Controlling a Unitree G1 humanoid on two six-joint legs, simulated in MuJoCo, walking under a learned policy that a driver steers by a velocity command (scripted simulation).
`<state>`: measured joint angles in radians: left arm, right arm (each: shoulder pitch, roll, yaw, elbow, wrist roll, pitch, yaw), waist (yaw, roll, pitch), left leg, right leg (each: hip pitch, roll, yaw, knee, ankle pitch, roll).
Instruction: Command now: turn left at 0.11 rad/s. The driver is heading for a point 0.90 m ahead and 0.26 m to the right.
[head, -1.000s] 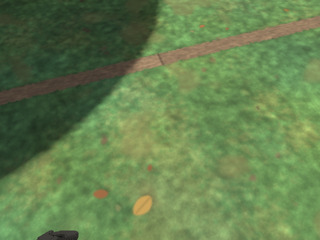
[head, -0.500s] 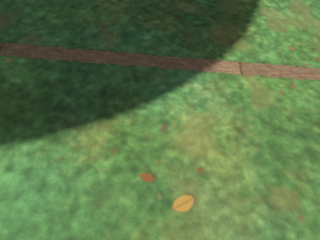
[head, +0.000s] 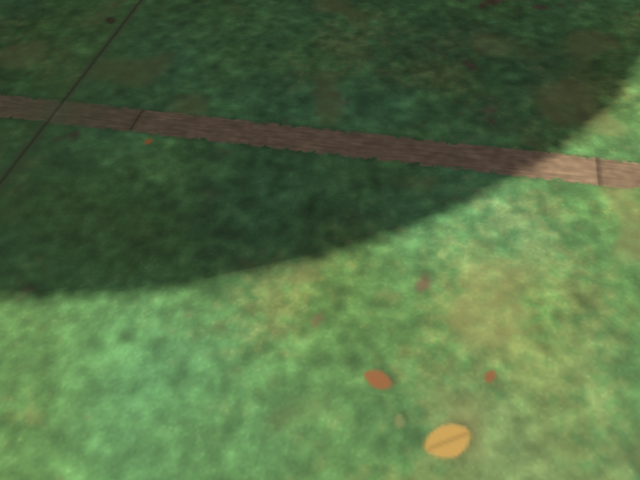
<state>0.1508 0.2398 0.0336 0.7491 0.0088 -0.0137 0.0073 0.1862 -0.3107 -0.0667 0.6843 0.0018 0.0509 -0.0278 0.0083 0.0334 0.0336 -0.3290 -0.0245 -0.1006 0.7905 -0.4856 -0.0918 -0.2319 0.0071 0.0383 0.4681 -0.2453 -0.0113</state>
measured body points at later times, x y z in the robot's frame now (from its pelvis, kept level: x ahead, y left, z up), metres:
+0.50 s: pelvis +0.09 -0.03 +0.00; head +0.10 -0.05 +0.45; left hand +0.17 +0.25 -0.11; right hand +0.18 -0.30 -0.12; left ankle +0.04 +0.13 -0.66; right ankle +0.06 -0.11 -0.74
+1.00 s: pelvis +0.35 +0.03 +0.00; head +0.39 +0.03 +0.44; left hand +0.45 +0.30 -0.13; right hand +0.47 -0.25 -0.10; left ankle +0.42 +0.12 -0.74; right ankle +0.27 -0.11 -0.65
